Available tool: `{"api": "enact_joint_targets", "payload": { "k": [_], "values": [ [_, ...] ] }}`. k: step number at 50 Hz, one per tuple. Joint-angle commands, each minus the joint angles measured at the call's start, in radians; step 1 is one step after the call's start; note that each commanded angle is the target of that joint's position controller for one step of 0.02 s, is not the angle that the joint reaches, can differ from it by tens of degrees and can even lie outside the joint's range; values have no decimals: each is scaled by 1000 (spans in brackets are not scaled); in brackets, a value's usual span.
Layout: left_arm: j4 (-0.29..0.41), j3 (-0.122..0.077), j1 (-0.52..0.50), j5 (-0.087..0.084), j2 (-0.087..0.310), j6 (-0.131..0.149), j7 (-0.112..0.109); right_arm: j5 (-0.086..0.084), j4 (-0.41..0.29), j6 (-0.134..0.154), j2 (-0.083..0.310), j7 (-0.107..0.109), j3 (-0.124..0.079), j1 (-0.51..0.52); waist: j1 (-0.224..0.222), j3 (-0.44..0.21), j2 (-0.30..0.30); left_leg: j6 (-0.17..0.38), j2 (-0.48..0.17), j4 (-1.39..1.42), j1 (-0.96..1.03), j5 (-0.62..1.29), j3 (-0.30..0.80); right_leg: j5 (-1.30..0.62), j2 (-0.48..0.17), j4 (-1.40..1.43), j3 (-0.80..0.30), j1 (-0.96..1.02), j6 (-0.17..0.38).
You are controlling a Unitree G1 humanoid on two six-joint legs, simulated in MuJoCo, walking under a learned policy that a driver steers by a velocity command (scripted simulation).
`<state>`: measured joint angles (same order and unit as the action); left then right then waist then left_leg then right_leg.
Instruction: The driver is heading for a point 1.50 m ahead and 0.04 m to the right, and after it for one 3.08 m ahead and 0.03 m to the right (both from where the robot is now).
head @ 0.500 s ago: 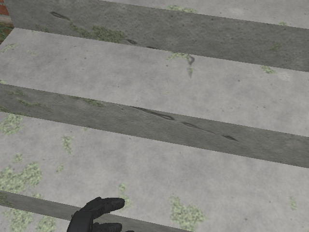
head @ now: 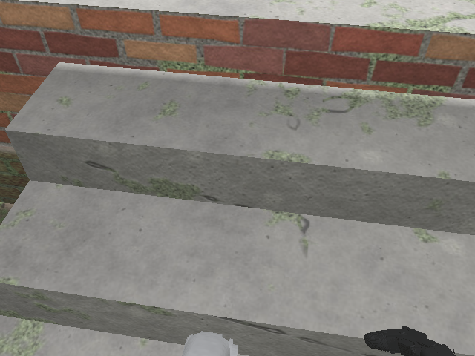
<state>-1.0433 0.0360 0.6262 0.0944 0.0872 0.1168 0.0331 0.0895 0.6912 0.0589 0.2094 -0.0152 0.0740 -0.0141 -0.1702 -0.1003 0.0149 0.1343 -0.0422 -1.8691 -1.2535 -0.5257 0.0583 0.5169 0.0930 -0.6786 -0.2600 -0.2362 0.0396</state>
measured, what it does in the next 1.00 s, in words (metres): climbs: left foot 0.18 m higher, then right foot 0.18 m higher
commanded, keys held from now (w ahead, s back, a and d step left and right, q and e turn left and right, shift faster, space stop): w+e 0.16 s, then w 0.84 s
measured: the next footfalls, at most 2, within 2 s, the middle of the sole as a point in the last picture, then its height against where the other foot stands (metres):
left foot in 0.06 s outside the picture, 0.18 m higher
right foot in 0.72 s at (328, 282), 0.18 m higher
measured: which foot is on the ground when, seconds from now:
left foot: up 0.00-0.04, down 0.06-0.78, up 0.80-1.00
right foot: down 0.00-0.12, up 0.14-0.70, down 0.72-1.00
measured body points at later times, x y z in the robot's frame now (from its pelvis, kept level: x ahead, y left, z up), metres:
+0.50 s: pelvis +0.26 +0.10 +0.19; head +0.26 +0.10 +0.64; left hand +0.49 +0.25 +0.08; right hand +0.08 -0.05 +0.05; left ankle +0.21 +0.18 -0.54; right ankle +0.33 -0.08 -0.20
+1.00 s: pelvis +0.58 +0.03 +0.35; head +0.58 +0.05 +0.80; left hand +0.54 +0.27 +0.19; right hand +0.68 -0.22 +0.25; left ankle +0.65 +0.17 -0.10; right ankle +0.54 -0.06 -0.36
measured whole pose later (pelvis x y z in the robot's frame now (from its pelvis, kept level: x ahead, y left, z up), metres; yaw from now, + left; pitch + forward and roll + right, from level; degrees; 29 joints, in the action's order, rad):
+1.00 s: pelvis +0.58 +0.03 +0.35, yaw -12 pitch +4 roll -4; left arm -1.20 -0.02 0.46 0.08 0.18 0.06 0.04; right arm 0.02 0.85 0.06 0.20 -0.06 0.00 -0.13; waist 0.01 -0.10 -0.03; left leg 0.22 0.01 -2.07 -1.16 -0.24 0.19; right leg 0.38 0.07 -0.67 0.12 -0.36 0.06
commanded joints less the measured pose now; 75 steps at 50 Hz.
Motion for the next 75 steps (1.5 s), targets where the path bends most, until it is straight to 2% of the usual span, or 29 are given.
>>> {"api": "enact_joint_targets", "payload": {
  "k": [1, 2, 4, 6, 7, 9, 13, 29, 35, 37, 38, 39, 40, 42, 44, 46, 48, 52, 53, 54, 55, 59, 60, 61, 62, 63, 64, 68, 75],
  "values": [
    [53, -40, -109, -4, 191, -11, 20, 5, -271, 13, -65, -8, 35, 470, 76, 105, 37, -3, -85, 481, 237, 180, -58, -117, -239, 460, -335, -320, 202],
    [61, -69, -144, -61, 274, -14, 48, -36, -319, -17, -118, -32, 55, 528, 131, 144, 91, -106, -30, 542, 568, -171, -149, -105, -283, 647, -330, -612, 229],
    [143, -79, -296, -63, 332, 26, 65, -110, -142, 9, 74, -65, -33, 85, 310, 6, 128, -87, 97, 555, 917, 147, -171, -1072, -270, 446, -170, -454, 179],
    [147, -45, -161, -32, 143, 47, 102, -70, 22, 5, 208, -44, -81, -376, 360, -419, -311, 185, -228, 1133, 1542, 98, 677, -664, 31, -291, -48, -694, 53],
    [72, -81, -196, -63, 164, 28, 94, -14, 86, -10, 243, -34, -91, -581, 422, -328, -300, 173, -306, 1357, 1378, -188, 992, -435, 72, -805, -161, -743, 63],
    [24, -91, -222, -80, 126, 21, 71, -63, 172, 6, 236, -33, -95, -437, 290, 54, -275, 106, -281, 1427, 954, -445, 786, -608, -25, -1106, -61, -901, 79],
    [31, -54, -298, -58, 54, -31, 58, -43, 254, -2, -134, -14, -28, -125, 119, 10, -16, 71, -222, 1415, 740, 51, 381, -651, -88, -1230, -34, -840, 200],
    [346, 32, -1011, -92, 98, -107, 30, 91, 594, 33, -104, -58, 10, -843, 325, 147, -81, 94, -222, 1715, 1349, 489, -4, -528, -156, -1143, 284, -1486, 224],
    [382, 10, -928, -77, 89, -187, 84, -41, 510, 96, 123, -112, -29, -644, 100, 44, -219, 108, -277, 1656, 1209, 1980, -202, -199, -21, -672, 525, -635, 137],
    [344, -14, -748, -84, 128, -159, 61, -27, 521, 87, 211, -117, -78, -623, 50, -49, -305, 65, -273, 1473, 1279, 2236, -182, -185, 32, -435, 496, -357, 147],
    [264, -21, -528, -91, 163, -153, 44, 50, 512, 85, 119, -130, -74, -690, 48, -259, -160, 0, -222, 1226, 975, 2063, -79, -496, -57, -462, 232, 136, 254],
    [143, -80, -173, -88, 200, -124, -27, -152, 411, 99, 78, -24, -106, -611, -61, -289, -96, -28, -73, 835, 875, 1556, -179, -200, -216, -301, -85, 244, 307],
    [87, -57, -72, 3, 235, -158, 25, -21, 492, 51, -27, -138, -76, -524, -115, -286, 161, -16, 118, 267, 600, 613, 97, -249, -309, 205, -502, 213, 412],
    [24, -94, -154, -26, 251, -87, 18, -34, 428, 61, -26, -139, -109, -411, -5, 2, 74, 35, 148, -230, 249, 622, 289, -175, -322, 193, -428, -5, 349],
    [-17, -48, -353, -51, 62, -64, 43, -47, 314, 48, -48, -96, -92, -263, 131, -26, -82, 124, 136, -302, 136, 509, 264, -357, -332, 206, -245, -65, 333],
    [-93, -37, -378, -101, -27, 0, -30, -58, 133, 28, -178, 15, -54, -242, 297, 110, -30, 26, 63, -195, 184, 278, 157, -185, -290, 290, 18, -235, 138],
    [18, -25, -590, 13, -18, -7, 24, -77, 175, -24, -87, -39, -45, -205, 299, 51, -58, 103, 20, -140, 199, 363, 77, -386, -231, 364, 185, -373, 173],
    [-112, -11, -187, 72, 55, -35, 25, -51, 17, -15, -38, -53, -18, 67, 215, 46, -93, 180, -10, -206, -202, 290, 67, -299, -275, 389, 132, -49, 165],
    [-116, -14, -149, 64, 81, -25, 31, -55, -15, -16, -24, -42, -17, 146, 192, 42, -53, 172, -58, -41, -165, 338, 1, -305, -240, 425, 180, -50, 149],
    [-123, -37, -135, -120, 119, 18, -39, -93, -114, -14, -182, 19, 9, 231, 194, 240, 47, 29, -31, -48, -36, 177, -98, -230, -311, 649, 140, -211, 159],
    [-61, -12, -218, 20, 132, -19, 36, -78, -89, -53, 11, -20, 3, 294, 191, 8, -8, 100, -80, 273, 229, 185, -61, -309, -270, 641, 225, -282, 141],
    [16, -78, -220, -93, 371, 37, 77, -64, -33, -63, 57, -90, -36, 77, 310, -77, 131, -21, 138, 706, 599, 168, -284, -1677, -327, 415, 308, 68, 223],
    [-27, -82, -134, -60, 350, 34, 90, -63, 5, -58, 94, -77, -61, 8, 279, -106, 177, 8, 163, 767, 691, 160, -257, -1844, -332, 265, 319, 134, 221],
    [23, -97, -104, -133, 280, 30, -20, -62, 113, -26, 54, -4, -84, -375, 354, -294, 2, 59, 17, 795, 999, 49, 36, -1625, -254, -129, 320, 87, 88],
    [84, -99, -178, -153, 216, 26, -20, -80, 185, -32, 172, 41, -124, -510, 386, -334, -257, 153, -142, 1202, 1135, -133, 576, -1038, -103, -510, 318, -203, 45],
    [-3, -85, -237, -39, 128, -13, 89, 17, 196, -47, 234, -6, -107, -559, 442, -125, -353, 163, -149, 1490, 1109, -278, 913, -548, 71, -908, -71, -671, 99],
    [43, -98, -294, -78, 130, -4, 100, -3, 240, -22, 245, -21, -128, -535, 370, 18, -365, 109, -147, 1428, 1040, -206, 777, -589, 73, -1135, -116, -870, 142],
    [96, -46, -362, -51, 81, -34, 40, -46, 325, -5, -88, -34, -62, -182, 132, -45, -6, 102, -147, 1372, 872, 228, 464, -548, -13, -1344, -76, -977, 225],
    [198, 21, -623, -62, 60, -58, 46, 49, 450, 23, -93, -36, -39, -424, 162, 79, -45, 95, -94, 1551, 904, 270, 121, -380, -112, -1531, 184, -1263, 249]
  ]
}}
Velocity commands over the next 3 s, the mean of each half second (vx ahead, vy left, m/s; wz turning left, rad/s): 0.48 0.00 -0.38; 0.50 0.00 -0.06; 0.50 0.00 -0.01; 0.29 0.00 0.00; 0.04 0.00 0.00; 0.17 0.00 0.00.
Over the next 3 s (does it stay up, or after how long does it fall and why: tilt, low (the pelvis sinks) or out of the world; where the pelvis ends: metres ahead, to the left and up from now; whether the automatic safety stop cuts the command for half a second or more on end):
stays up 1.30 -0.01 0.73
